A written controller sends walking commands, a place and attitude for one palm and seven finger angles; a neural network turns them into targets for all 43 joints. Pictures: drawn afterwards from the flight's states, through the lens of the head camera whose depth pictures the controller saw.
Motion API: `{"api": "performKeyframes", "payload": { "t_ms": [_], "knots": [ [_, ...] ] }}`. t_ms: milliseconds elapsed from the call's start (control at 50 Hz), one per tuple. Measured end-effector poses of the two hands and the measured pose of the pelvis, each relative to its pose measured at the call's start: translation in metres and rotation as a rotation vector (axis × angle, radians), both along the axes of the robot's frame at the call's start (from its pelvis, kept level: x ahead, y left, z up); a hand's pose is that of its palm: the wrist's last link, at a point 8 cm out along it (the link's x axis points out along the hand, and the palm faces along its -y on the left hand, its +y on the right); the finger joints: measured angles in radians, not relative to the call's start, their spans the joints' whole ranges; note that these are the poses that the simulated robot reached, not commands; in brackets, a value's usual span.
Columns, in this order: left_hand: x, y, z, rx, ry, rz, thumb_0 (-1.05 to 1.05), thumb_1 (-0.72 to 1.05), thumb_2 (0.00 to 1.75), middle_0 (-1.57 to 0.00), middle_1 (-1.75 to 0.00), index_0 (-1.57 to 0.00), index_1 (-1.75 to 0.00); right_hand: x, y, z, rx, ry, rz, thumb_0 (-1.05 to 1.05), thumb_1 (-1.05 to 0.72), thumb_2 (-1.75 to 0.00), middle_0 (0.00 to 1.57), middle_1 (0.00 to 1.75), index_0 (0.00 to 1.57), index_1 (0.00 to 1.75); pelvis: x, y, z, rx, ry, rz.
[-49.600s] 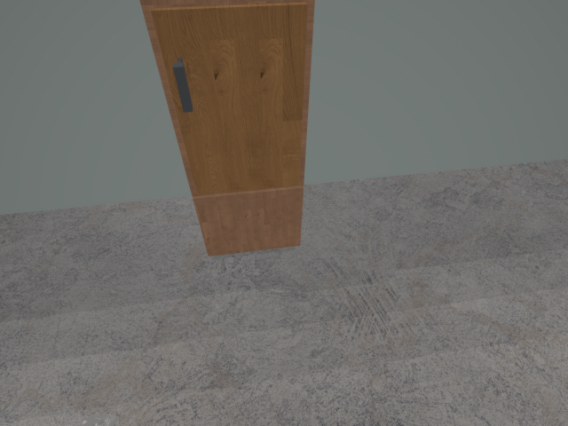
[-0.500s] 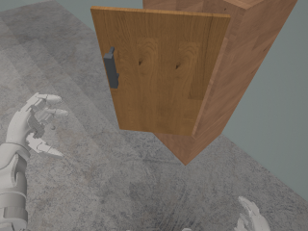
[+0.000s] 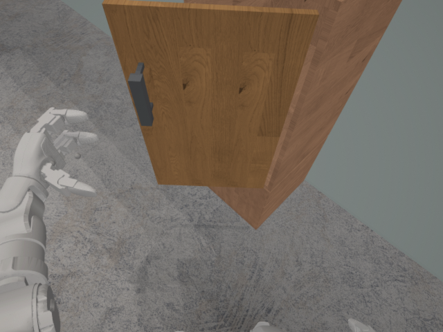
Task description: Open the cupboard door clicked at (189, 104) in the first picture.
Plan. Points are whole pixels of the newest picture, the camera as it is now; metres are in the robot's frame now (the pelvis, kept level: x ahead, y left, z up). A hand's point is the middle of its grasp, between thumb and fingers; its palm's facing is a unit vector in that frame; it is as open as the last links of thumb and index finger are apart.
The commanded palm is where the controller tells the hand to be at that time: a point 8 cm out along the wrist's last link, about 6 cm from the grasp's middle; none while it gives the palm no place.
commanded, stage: move the hooked fingers beside the handle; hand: left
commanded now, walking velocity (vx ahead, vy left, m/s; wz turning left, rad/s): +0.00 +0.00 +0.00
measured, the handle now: (143, 94) +0.57 +0.17 +0.08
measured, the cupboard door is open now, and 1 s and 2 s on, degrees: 43 43 43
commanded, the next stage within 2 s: slide the fingers in behind the handle in 1.74 s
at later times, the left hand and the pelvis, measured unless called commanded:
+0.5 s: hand (97, 126) +0.47 +0.24 +0.08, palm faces -0.03 -1.00 -0.01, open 14.0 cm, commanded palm +0.46 +0.29 +0.08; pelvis +0.00 +0.01 -0.01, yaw +0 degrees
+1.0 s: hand (106, 104) +0.53 +0.24 +0.08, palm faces -0.04 -1.00 -0.02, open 14.0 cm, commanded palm +0.50 +0.29 +0.08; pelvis +0.01 +0.01 -0.01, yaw -3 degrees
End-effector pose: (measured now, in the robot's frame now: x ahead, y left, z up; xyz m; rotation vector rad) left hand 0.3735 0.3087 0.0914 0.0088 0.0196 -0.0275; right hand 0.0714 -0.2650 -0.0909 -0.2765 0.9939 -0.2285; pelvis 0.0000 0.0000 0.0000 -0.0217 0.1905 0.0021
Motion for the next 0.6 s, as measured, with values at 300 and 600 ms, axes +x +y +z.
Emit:
{"api": "performKeyframes", "payload": {
  "t_ms": [300,600],
  "knots": [
    [0.041,-0.009,-0.005,-0.002,0.011,-0.006,-0.01,-0.50,0.30,-0.30,-1.20,-0.30,-1.20,-0.015,0.007,-0.008,0.003,0.089,-0.017,0.01,-0.90,-0.90,0.20,0.30,0.21,0.30,-0.002,0.007,-0.005,-0.006,0.042,-0.001],
    [0.095,-0.014,-0.005,0.002,0.018,-0.012,-0.01,-0.50,0.30,-0.30,-1.20,-0.30,-1.20,-0.076,0.002,-0.013,-0.019,0.296,-0.113,0.01,-0.90,-0.90,0.20,0.30,0.21,0.30,-0.001,0.008,-0.012,-0.016,0.113,-0.010]
  ]
}}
